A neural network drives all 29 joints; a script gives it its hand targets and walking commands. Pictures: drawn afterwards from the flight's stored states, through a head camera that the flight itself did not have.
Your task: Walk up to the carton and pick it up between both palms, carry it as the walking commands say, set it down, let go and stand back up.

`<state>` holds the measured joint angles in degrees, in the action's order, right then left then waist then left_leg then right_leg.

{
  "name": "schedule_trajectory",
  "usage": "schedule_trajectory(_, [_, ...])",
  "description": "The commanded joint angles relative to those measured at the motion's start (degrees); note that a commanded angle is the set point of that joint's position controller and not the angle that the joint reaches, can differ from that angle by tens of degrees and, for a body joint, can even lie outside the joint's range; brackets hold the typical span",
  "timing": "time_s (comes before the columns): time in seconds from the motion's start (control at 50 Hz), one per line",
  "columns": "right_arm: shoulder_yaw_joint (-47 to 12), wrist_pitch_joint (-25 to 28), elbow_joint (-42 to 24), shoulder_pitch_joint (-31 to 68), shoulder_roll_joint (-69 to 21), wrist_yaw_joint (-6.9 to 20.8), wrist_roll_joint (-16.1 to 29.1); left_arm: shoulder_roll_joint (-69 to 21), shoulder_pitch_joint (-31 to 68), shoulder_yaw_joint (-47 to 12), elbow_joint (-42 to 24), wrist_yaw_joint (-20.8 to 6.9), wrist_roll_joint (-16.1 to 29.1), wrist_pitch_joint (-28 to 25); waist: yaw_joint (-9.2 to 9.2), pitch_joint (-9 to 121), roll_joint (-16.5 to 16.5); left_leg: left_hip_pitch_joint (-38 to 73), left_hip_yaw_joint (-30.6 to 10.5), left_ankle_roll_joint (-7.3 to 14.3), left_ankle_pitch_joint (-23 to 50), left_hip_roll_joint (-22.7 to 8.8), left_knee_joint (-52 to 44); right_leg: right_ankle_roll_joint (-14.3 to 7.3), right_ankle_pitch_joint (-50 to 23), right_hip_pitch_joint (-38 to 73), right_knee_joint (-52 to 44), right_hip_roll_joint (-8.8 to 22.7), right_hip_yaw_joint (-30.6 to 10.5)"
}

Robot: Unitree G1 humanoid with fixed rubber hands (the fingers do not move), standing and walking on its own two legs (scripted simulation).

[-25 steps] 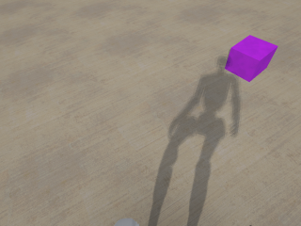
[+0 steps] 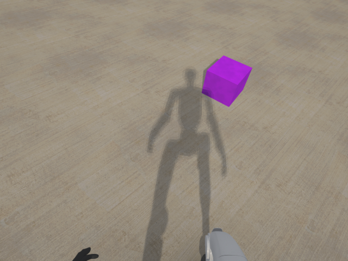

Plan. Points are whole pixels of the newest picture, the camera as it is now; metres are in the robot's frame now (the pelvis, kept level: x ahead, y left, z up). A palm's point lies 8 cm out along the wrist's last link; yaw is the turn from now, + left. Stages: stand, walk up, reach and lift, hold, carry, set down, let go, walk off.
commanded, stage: walk up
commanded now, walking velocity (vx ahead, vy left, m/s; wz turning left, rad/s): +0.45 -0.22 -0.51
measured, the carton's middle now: (226, 80) +1.55 -0.53 -0.65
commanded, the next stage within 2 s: none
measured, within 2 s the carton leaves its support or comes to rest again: neither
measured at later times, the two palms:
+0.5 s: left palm (125, 224) +0.23 +0.14 -0.11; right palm (288, 192) +0.32 -0.34 -0.13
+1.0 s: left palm (146, 119) +0.62 +0.10 -0.14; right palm (288, 168) +0.39 -0.36 -0.10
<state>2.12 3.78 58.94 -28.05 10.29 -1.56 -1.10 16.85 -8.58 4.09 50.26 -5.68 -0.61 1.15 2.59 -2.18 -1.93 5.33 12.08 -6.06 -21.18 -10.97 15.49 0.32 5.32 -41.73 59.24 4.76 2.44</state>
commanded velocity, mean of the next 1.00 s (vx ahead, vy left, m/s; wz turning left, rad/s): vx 0.49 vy -0.12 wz -0.27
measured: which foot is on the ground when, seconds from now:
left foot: down 0.00-0.16, up 0.18-0.74, down 0.76-1.00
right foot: up 0.00-0.12, down 0.14-0.76, up 0.78-1.00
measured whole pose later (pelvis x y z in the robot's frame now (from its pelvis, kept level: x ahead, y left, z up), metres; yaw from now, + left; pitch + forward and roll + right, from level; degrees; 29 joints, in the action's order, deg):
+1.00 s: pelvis +0.50 -0.13 +0.01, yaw -15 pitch +0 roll -3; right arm 3.5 4.1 60.3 -22.1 11.4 -0.9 -1.1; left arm 14.4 -14.1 4.7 56.2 -2.6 -1.7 -1.0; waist 2.2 -2.1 -1.3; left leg -7.5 7.0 -2.4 -13.9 -8.1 21.9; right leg 0.4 8.2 -32.4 60.2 5.9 1.5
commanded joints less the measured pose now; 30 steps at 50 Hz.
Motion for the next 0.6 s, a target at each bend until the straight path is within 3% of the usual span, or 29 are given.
schedule_trajectory(0.0, [1.61, 1.19, -3.08, 1.61, 9.84, 0.12, 0.86, -2.25, 7.24, -1.67, -5.25, -0.66, 0.37, -1.25, -1.89, -8.09, 16.53, -9.43, 2.01, 6.41, 48.7, -5.03, -1.7, -1.8, -5.13, 8.95, -17.46, -2.71, 6.83])
schedule_trajectory(0.06, [2.64, 1.0, -3.41, 1.66, 12.86, 0.12, 1.36, 1.28, 0.52, -1.09, -2.28, 0.35, 0.28, -2.25, -4.47, -1.84, 15.43, -5.83, 0.79, 7.29, 53.97, -7.09, 7.84, -3.9, 0.01, 18.69, -23.41, -4.93, 8.19])
schedule_trajectory(0.08, [3.21, 0.65, -3.72, 2.83, 14.13, 0.4, 1.34, 2.5, -4.83, -0.56, -0.42, 0.78, 0.39, -2.63, -6.95, 2.36, 14.99, -6.32, 0.49, 7.29, 55.2, -7.05, 15.89, -4.85, 3.21, 24.88, -24.83, -5.73, 7.67])
schedule_trajectory(0.1, [3.56, 0.27, -4.46, 4.85, 15.11, 0.75, 1.61, 4.69, -11.38, -0.07, 1.48, 1.85, 0.02, -3.03, -10.15, 7.41, 11.85, -9.89, 1.01, 6.7, 51.76, -5.33, 26.91, -6.17, 6.1, 35.76, -27.67, -6.74, 6.56])
schedule_trajectory(0.12, [3.86, 0.04, -6.39, 6.26, 14.33, 1.19, 1.56, 8.83, -19.32, 0.75, 3.5, 2.85, -0.84, -3.4, -13.09, 14.5, 3.78, -19.99, 0.66, 5.54, 28.57, -2.09, 44.51, -8.74, 8.28, 50.2, -29.97, -0.43, -4.24])
schedule_trajectory(0.14, [2.73, 0.57, -8.75, 2.91, 8.66, 1.38, 0.7, 15.92, -20.66, 2.41, 3.68, 3.36, -1.95, -3.64, -9.68, 20.01, -10.53, -33.16, -1.94, 5.26, -9.77, 4.08, 58.69, -12.22, 3.74, 60.79, -32.2, 13.51, -27.91])
schedule_trajectory(0.16, [2.16, 1.09, -7.96, 2.85, 6.64, 1.55, 0.16, 17.28, -19.78, 2.81, 3.03, 3.93, -1.23, -3.76, -7.95, 19.11, -8.4, -39.13, -10.71, 6.2, -13.8, 4.12, 67.4, -15.4, 1.58, 59.58, -37.76, 17.92, -39.87])
schedule_trajectory(0.18, [2.46, 0.86, -7.32, 8.18, 6.94, 1.48, -0.31, 13.27, -16.05, 2.6, 3.18, 4.77, -0.53, -3.28, -9.04, 12.47, -4.55, -41.96, -14.72, 5.64, -4.77, 2.6, 68.16, -15.35, 4.62, 52.31, -41.99, 15.65, -33.64])
schedule_trajectory(0.2, [2.44, 1.11, -6.75, 8.44, 8.54, 2.14, -1.21, 9.06, -11.45, 1.72, 1.82, 5.26, -0.56, -3.72, -6.45, 6.68, 2.53, -40.99, -14.96, 5.65, 1.2, 0.06, 64.35, -12.06, 7.55, 43.4, -44.0, 13.42, -28.58])
schedule_trajectory(0.22, [2.33, 0.82, -4.54, 6.46, 6.51, 2.55, -1.62, 6.4, -8.14, 0.95, 1.39, 5.34, -0.38, -4.79, -4.32, 3.29, 5.56, -36.6, -14.51, 6.0, 5.46, -0.02, 61.32, -9.58, 5.05, 35.14, -44.86, 11.21, -24.48])
schedule_trajectory(0.26, [2.0, -0.71, -3.88, 5.12, 4.45, 2.3, -1.81, 3.78, -8.25, 0.43, 2.31, 4.93, -0.11, -5.71, -1.48, 2.55, 3.56, -30.43, -13.05, 5.92, 6.97, 0.78, 55.12, -8.21, 0.56, 27.73, -45.43, 7.74, -19.63])
schedule_trajectory(0.28, [1.91, -1.18, -4.29, 5.39, 4.11, 2.17, -1.86, 2.92, -9.36, 0.25, 3.23, 4.66, -0.49, -6.25, -1.5, 2.27, 0.77, -30.94, -12.42, 5.56, 7.65, 1.38, 54.65, -8.97, -4.8, 27.51, -45.18, 7.37, -18.73])
schedule_trajectory(0.3, [2.07, -1.33, -4.54, 6.07, 4.77, 2.3, -1.9, 2.64, -9.25, 0.26, 4.18, 4.63, -0.4, -6.33, -1.13, 3.26, -0.87, -30.68, -11.71, 5.27, 7.9, 1.81, 53.19, -9.79, -5.9, 28.99, -45.09, 6.01, -16.67])
schedule_trajectory(0.32, [2.18, -1.48, -5.39, 7.6, 5.16, 2.45, -1.45, 1.53, -10.37, 0.02, 4.55, 4.66, -0.55, -6.41, -1.15, 3.61, -3.1, -31.17, -11.12, 4.75, 8.44, 1.66, 50.97, -9.78, -6.98, 30.07, -45.52, 5.29, -14.1])
schedule_trajectory(0.34, [2.03, -1.77, -5.15, 8.68, 4.8, 2.53, -1.68, 0.96, -11.21, -0.29, 5.13, 4.79, -0.29, -6.49, -1.26, 2.76, -3.32, -32.54, -10.86, 4.48, 9.9, 1.68, 48.79, -9.07, -4.89, 29.95, -46.57, 4.58, -12.5])
schedule_trajectory(0.4, [1.85, -2.38, -6.92, 16.77, 4.5, 3.14, -1.54, -0.11, -15.86, -0.53, 6.47, 5.09, 0.14, -6.86, -3.7, -1.98, -3.42, -38.6, -10.67, 3.59, 14.41, 1.87, 43.0, -7.15, 1.51, 32.48, -50.13, 6.19, -15.09])
schedule_trajectory(0.44, [1.51, -2.31, -8.86, 21.23, 4.94, 3.41, -0.65, -1.23, -18.35, -0.94, 7.33, 5.07, 0.42, -6.6, -4.82, -3.14, -7.82, -39.93, -9.84, 3.12, 15.41, 2.27, 37.86, -7.36, 3.08, 35.44, -50.96, 4.81, -13.38])
schedule_trajectory(0.46, [1.36, -2.2, -9.03, 22.99, 4.89, 3.41, -0.51, -1.78, -19.86, -0.89, 8.03, 5.15, 0.54, -6.59, -5.76, -3.97, -8.46, -42.18, -9.44, 3.12, 16.14, 2.74, 36.11, -6.59, 1.38, 37.36, -51.04, 4.93, -13.09])
schedule_trajectory(0.5, [0.97, -2.06, -9.58, 26.13, 4.72, 3.42, -0.43, -1.61, -22.76, -1.0, 8.97, 5.41, 0.67, -6.61, -6.73, -5.72, -6.74, -43.41, -8.53, 2.93, 15.63, 3.48, 32.55, -6.51, -4.38, 39.65, -50.3, 5.48, -13.16])
schedule_trajectory(0.58, [0.55, -1.12, -10.27, 30.69, 3.29, 3.18, -0.16, -1.29, -26.66, -0.9, 10.89, 6.05, 0.03, -6.47, -7.97, -6.73, -5.51, -41.29, -6.6, 3.68, 12.48, 5.36, 23.77, -8.23, -16.6, 43.35, -46.86, 5.84, -11.91])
